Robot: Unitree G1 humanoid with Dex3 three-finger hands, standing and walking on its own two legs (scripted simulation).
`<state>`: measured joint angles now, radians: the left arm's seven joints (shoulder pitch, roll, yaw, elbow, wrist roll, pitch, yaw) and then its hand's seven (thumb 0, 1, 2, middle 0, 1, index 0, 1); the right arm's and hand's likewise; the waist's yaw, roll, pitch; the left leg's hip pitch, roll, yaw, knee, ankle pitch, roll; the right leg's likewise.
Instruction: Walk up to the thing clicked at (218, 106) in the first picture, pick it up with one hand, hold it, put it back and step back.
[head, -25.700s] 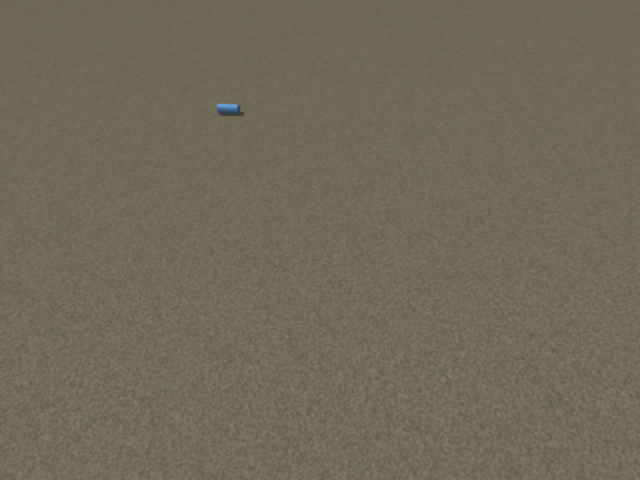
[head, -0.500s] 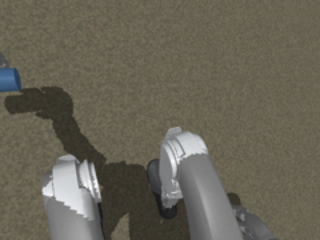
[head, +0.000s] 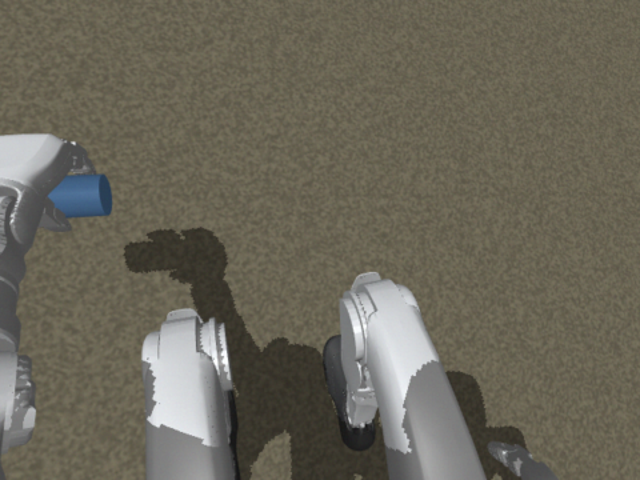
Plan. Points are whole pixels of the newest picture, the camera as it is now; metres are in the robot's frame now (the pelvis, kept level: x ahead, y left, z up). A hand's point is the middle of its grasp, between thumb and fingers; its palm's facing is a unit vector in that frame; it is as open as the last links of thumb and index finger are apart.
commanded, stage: lift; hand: left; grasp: from above
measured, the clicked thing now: (51, 197) +0.48 +0.29 -0.18
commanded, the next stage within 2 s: hold in 1.30 s
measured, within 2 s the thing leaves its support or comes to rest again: neither
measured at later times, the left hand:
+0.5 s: hand out of the picture +0.39 +0.27 +0.05, palm faces -0.47 -0.08 -0.88, open 8.2 cm
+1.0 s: hand out of the picture +0.36 +0.25 +0.21, palm faces -0.47 -0.07 -0.88, open 8.3 cm
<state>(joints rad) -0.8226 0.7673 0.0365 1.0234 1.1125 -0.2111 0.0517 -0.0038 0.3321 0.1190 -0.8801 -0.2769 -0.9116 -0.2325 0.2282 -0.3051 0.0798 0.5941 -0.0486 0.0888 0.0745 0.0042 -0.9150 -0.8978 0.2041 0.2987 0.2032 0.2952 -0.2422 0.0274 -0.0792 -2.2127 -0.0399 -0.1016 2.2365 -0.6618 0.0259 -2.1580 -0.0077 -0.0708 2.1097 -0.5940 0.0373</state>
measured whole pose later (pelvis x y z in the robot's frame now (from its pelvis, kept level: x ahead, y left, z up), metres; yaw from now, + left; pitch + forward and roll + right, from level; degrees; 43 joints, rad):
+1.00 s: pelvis +0.05 +0.00 +0.30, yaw +4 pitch +16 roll -2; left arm -0.35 0.44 -0.15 0.86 1.04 -0.09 0.14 -0.01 0.26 0.29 -0.82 -0.42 -0.84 -0.38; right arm 0.26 -0.26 -0.03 0.75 0.05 -0.02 -0.05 0.01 -0.90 -0.89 0.20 0.30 0.20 0.30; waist -0.08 0.04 -0.13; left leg -0.94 0.01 -0.02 1.16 -0.49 0.01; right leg -0.95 0.02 0.01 1.10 -0.42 0.02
